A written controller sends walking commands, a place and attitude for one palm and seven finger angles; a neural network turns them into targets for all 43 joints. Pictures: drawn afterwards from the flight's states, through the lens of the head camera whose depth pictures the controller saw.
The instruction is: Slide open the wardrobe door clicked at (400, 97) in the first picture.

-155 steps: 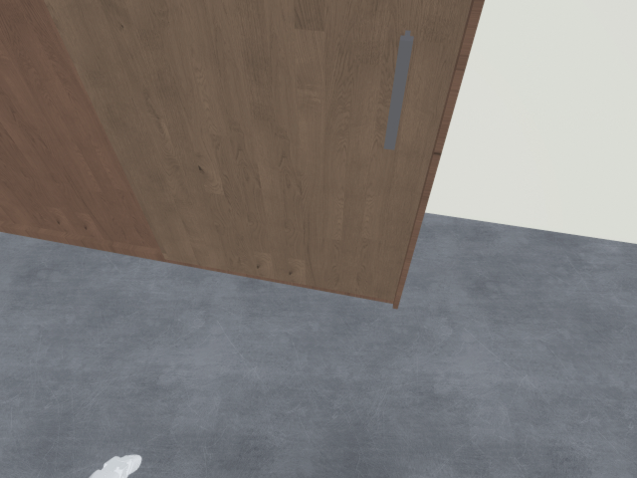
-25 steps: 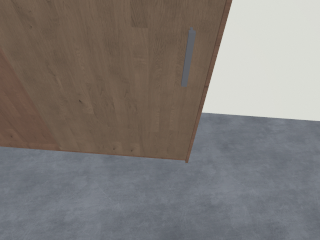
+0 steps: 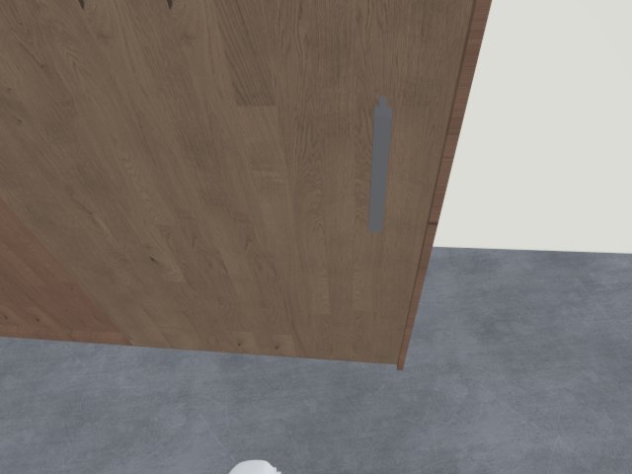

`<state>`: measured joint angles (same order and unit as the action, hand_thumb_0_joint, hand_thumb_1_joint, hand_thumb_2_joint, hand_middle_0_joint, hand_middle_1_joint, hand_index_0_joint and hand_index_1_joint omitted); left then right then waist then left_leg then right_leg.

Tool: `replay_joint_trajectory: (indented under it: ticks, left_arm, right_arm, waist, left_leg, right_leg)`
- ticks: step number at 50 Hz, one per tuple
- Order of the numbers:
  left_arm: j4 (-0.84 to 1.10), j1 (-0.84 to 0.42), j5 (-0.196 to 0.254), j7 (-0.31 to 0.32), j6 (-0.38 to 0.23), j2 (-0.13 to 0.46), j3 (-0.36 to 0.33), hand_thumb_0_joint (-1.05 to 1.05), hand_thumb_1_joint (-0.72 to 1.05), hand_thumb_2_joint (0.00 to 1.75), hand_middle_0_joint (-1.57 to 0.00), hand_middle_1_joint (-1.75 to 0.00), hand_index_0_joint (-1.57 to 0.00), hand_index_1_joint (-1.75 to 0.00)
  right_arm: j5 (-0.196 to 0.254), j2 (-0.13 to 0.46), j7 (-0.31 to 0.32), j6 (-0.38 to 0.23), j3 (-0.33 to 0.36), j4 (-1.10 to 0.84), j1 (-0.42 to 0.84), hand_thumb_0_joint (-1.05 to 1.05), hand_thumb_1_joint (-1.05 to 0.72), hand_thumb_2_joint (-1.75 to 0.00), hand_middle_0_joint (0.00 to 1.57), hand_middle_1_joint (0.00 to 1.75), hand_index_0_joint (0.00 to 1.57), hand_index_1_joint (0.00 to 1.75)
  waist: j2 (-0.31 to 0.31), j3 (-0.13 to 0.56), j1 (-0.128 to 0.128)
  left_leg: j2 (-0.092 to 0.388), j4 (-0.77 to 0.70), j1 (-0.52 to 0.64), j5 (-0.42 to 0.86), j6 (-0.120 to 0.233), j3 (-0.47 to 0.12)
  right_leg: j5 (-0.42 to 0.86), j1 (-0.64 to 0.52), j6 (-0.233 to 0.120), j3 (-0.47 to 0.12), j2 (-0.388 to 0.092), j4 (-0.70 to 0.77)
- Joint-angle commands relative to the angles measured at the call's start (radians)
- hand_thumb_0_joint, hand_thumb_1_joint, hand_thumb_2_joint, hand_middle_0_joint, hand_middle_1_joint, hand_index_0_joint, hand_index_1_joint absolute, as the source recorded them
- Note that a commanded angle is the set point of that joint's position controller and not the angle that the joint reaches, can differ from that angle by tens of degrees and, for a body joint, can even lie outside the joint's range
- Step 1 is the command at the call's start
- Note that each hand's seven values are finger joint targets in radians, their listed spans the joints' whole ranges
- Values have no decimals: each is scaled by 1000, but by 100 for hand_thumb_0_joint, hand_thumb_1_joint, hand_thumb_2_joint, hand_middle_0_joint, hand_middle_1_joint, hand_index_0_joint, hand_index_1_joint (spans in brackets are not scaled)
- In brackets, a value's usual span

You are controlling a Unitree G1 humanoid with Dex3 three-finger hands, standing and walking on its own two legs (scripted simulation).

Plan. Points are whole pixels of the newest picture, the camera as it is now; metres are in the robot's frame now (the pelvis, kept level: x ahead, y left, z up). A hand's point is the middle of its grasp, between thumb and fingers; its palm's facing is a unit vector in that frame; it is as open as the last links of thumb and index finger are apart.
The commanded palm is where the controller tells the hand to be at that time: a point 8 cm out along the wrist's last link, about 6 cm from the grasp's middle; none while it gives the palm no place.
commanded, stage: come to a stop and stand still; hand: right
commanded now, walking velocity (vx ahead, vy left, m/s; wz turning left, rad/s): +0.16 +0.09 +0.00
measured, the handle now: (378, 169) +0.56 -0.09 +0.08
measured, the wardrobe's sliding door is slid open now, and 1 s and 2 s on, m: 0.00 0.00 0.00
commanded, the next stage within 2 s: none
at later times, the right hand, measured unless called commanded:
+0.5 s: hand (428, 463) +0.19 -0.14 -0.17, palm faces +0.04 +0.97 -0.24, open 7.3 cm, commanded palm none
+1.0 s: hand out of the picture +0.06 -0.25 -0.17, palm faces +0.06 +0.96 -0.27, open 7.4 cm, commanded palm none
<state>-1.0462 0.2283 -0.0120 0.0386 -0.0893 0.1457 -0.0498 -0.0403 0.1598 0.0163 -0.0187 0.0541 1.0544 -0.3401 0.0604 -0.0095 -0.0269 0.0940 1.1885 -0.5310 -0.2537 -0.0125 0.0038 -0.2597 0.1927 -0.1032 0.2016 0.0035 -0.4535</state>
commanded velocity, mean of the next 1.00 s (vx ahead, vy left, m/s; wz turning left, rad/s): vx -0.10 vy -0.04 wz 0.00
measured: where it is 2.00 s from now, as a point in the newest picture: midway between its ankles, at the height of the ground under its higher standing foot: outside the picture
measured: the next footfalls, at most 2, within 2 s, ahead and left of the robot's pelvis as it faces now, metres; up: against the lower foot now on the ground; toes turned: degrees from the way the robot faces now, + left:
left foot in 0.28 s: +0.22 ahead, +0.17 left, +0.00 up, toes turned +6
right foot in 0.66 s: +0.10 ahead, -0.12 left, +0.00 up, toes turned -5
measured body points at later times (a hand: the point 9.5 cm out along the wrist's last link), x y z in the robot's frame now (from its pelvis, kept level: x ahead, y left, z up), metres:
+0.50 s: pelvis +0.09 +0.04 -0.01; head +0.14 +0.05 +0.43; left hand +0.09 +0.27 -0.18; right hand +0.18 -0.19 -0.16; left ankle +0.18 +0.16 -0.74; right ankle +0.03 -0.08 -0.65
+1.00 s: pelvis +0.03 -0.04 -0.02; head +0.02 -0.04 +0.43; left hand +0.12 +0.20 -0.15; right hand +0.06 -0.30 -0.15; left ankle +0.09 +0.06 -0.74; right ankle +0.06 -0.11 -0.74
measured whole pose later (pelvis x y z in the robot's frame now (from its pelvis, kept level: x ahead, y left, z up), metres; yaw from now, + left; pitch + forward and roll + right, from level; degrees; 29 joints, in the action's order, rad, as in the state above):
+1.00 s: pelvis +0.03 -0.04 -0.02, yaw -2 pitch -2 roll +0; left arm -0.86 0.26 -0.02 0.01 0.02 0.21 -0.03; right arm -0.03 0.21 0.03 0.02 0.01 0.89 -0.34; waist -0.03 0.01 -0.01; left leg 0.03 0.63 -0.35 -0.25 0.04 0.11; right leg -0.32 0.31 -0.05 0.09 0.03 -0.65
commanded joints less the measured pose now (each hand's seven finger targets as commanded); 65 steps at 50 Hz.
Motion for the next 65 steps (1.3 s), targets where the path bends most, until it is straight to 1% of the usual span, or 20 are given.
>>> replay_joint_trajectory:
  ticks: [1,8,12,14,15,16,22,29,31,32,33,34,35,37,41,44,46,50,54,65]
  left_arm:
    - [1,118,4,-8,-3,81,-2,0,90,90,-20,-30,-20,-30]
    - [-33,214,-12,4,24,101,0,0,90,90,-20,-30,-20,-30]
    - [-34,204,-4,11,54,124,-15,0,90,90,-20,-30,-20,-30]
    - [-25,230,5,7,71,99,-23,0,90,90,-20,-30,-20,-30]
    - [-21,276,12,2,78,60,-23,0,90,90,-20,-30,-20,-30]
    - [-12,276,17,9,84,69,-32,0,90,90,-20,-30,-20,-30]
    - [16,142,-2,-10,151,53,-36,0,90,90,-20,-30,-20,-30]
    - [53,130,-6,-30,137,59,-29,0,90,90,-20,-30,-20,-30]
    - [191,184,-10,-44,106,147,-54,0,90,90,-20,-30,-20,-30]
    - [206,162,-21,-42,99,186,-54,0,90,90,-20,-30,-20,-30]
    - [257,83,-33,-34,97,264,-58,0,90,90,-20,-30,-20,-30]
    - [303,-29,-35,-19,104,288,-65,0,90,90,-20,-30,-20,-30]
    - [337,-90,-41,-13,102,284,-56,0,90,90,-20,-30,-20,-30]
    - [316,-85,-30,-14,105,241,-41,0,90,90,-20,-30,-20,-30]
    - [307,-21,-26,-13,101,217,-19,0,90,90,-20,-30,-20,-30]
    - [308,32,0,-12,90,171,-7,0,90,90,-20,-30,-20,-30]
    - [269,68,-5,-18,93,163,-6,0,90,90,-20,-30,-20,-30]
    - [222,107,-7,-26,78,197,-19,0,90,90,-20,-30,-20,-30]
    - [218,49,-12,-16,70,266,-34,0,90,90,-20,-30,-20,-30]
    - [110,42,-1,-8,59,298,-37,0,90,90,-20,-30,-20,-30]
  right_arm:
    - [2,-9,-20,24,5,-10,-112,0,-90,-90,20,30,20,30]
    - [14,10,-11,22,-12,-65,110,0,-90,-90,20,30,20,30]
    - [9,59,5,21,-3,-69,52,0,-90,-90,20,30,20,30]
    - [5,149,16,5,18,-56,-30,0,-90,-90,20,30,20,30]
    - [6,219,24,-2,34,-51,-65,0,-90,-90,20,30,20,30]
    - [14,235,25,-3,38,-45,-89,0,-90,-90,20,30,20,30]
    - [17,162,46,25,36,-125,140,0,-90,-90,20,30,20,30]
    - [-4,201,29,44,48,-155,170,0,-90,-90,20,30,20,30]
    - [2,273,50,42,34,-249,232,0,-90,-90,20,30,20,30]
    - [16,197,47,51,15,-260,233,0,-90,-90,20,30,20,30]
    - [32,153,33,60,-5,-270,203,0,-90,-90,20,30,20,30]
    - [27,130,21,70,-3,-264,152,0,-90,-90,20,30,20,30]
    - [28,120,7,70,-1,-270,96,0,-90,-90,20,30,20,30]
    - [11,131,6,74,3,-243,96,0,-90,-90,20,30,20,30]
    - [10,117,1,47,-10,-221,-14,0,-90,-90,20,30,20,30]
    - [7,201,12,13,-2,-245,4,0,-90,-90,20,30,20,30]
    - [14,233,20,-7,5,-264,74,0,-90,-90,20,30,20,30]
    - [12,246,23,2,9,-279,135,0,-90,-90,20,30,20,30]
    - [17,188,21,28,-1,-227,44,0,-90,-90,20,30,20,30]
    - [19,239,20,16,11,-139,15,0,-90,-90,20,30,20,30]
  waist:
    - [-182,-102,-3]
    - [-201,-90,57]
    - [-178,-48,19]
    - [-44,57,-9]
    - [97,141,-6]
    - [112,207,-15]
    - [32,102,30]
    - [180,77,22]
    - [94,229,120]
    - [-78,214,117]
    - [-319,118,88]
    - [-375,5,46]
    - [-277,-22,1]
    - [-356,-93,31]
    - [-81,-132,1]
    - [80,-86,46]
    - [120,23,76]
    - [16,4,87]
    - [-244,-57,31]
    - [-97,-3,23]
  left_leg:
    - [34,-96,-36,118,-36,14]
    - [-17,-464,36,104,-22,91]
    - [-51,-669,227,164,0,103]
    - [78,-702,435,744,39,-1]
    - [286,-648,603,1244,158,-201]
    - [386,-675,613,1373,250,-206]
    - [253,-786,301,694,188,-83]
    - [204,-879,210,69,159,-109]
    - [201,-723,211,-172,74,-100]
    - [91,-612,158,-185,32,-10]
    - [-51,-440,90,-178,-23,101]
    - [-69,-329,63,-161,-15,90]
    - [-45,-289,147,-143,-6,86]
    - [-87,-226,96,-106,0,60]
    - [-73,-542,219,-104,4,62]
    - [122,-790,200,0,129,-264]
    - [174,-879,136,-115,184,-297]
    - [96,-844,70,-208,135,-142]
    - [-56,-551,153,-101,48,26]
    - [-35,-777,335,15,72,-38]
  right_leg:
    - [394,70,-17,-159,-250,249]
    - [806,-103,-6,-121,-233,121]
    - [767,-110,13,-141,-236,-27]
    - [438,-1,74,-111,-154,-253]
    - [-114,172,115,-77,-29,-472]
    - [-406,178,112,-147,23,-658]
    - [-229,236,147,-236,-23,-804]
    - [-212,135,137,-158,-22,-449]
    - [-181,9,117,-147,-21,-134]
    - [-170,2,102,-193,-58,9]
    - [-255,114,46,-428,-199,135]
    - [-272,245,-4,-435,-245,201]
    - [-266,352,-21,-354,-252,204]
    - [-203,363,3,-332,-182,163]
    - [-151,313,-11,-344,-200,59]
    - [-138,268,68,-214,-35,-150]
    - [-107,92,73,-203,-23,-217]
    - [-62,-7,52,-221,-39,-73]
    - [-331,173,34,-530,-234,309]
    - [-51,40,94,-391,-164,245]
